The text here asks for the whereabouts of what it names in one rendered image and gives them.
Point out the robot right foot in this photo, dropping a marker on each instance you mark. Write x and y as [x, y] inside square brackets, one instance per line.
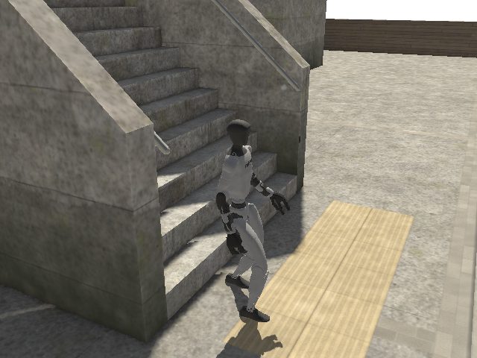
[255, 315]

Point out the right robot forearm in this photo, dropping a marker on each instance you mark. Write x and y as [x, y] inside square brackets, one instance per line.
[221, 202]

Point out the robot left foot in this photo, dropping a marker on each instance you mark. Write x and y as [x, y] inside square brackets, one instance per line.
[239, 281]

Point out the right robot hand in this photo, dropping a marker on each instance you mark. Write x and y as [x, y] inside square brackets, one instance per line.
[234, 241]

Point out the right robot upper arm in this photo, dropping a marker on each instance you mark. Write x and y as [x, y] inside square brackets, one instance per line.
[229, 168]

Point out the left robot upper arm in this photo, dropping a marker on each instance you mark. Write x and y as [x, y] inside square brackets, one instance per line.
[250, 149]

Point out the left robot forearm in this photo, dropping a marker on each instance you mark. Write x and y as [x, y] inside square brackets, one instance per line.
[261, 187]

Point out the robot foot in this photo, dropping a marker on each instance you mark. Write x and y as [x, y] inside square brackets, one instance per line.
[239, 281]
[255, 315]

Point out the left robot hand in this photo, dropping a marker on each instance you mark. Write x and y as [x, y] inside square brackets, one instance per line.
[276, 198]

